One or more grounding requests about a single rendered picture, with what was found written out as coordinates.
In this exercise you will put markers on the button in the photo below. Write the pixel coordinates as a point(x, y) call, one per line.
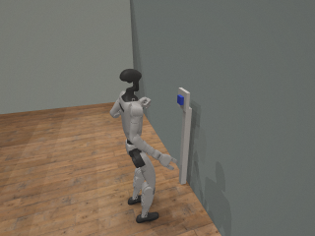
point(180, 99)

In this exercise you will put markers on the left robot thigh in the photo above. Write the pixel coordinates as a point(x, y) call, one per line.
point(138, 172)

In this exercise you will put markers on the right robot upper arm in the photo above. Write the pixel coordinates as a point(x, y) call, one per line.
point(136, 112)

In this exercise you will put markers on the right robot forearm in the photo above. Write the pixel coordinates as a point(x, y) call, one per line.
point(142, 145)

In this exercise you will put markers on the left robot hand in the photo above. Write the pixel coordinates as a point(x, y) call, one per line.
point(146, 102)

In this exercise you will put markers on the panel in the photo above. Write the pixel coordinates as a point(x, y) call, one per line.
point(185, 134)

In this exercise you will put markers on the left robot upper arm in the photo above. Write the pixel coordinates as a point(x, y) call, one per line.
point(114, 112)

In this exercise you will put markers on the humanoid robot torso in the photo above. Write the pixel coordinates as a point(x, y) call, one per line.
point(125, 119)

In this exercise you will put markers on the right robot hand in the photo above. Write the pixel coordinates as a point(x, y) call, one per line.
point(165, 160)

